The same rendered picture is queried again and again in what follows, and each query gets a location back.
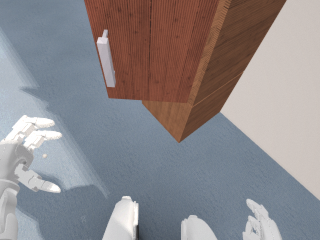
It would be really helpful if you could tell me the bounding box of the robot left thigh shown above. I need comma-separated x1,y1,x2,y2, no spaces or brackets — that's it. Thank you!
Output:
102,200,139,240

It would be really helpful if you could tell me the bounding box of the handle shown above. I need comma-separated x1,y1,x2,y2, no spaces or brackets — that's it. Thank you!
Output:
96,29,116,88

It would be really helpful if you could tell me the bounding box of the left robot hand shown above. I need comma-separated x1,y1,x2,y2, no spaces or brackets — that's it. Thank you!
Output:
0,115,62,193

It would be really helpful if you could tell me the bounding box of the robot left forearm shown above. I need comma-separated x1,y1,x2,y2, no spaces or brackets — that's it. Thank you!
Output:
0,179,20,240

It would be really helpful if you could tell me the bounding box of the right robot hand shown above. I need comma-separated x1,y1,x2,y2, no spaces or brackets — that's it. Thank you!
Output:
242,199,283,240

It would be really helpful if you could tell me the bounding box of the robot right shin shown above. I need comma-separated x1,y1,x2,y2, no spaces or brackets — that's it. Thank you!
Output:
188,215,198,219

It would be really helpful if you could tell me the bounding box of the cupboard door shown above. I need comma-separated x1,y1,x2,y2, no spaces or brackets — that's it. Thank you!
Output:
84,0,220,103

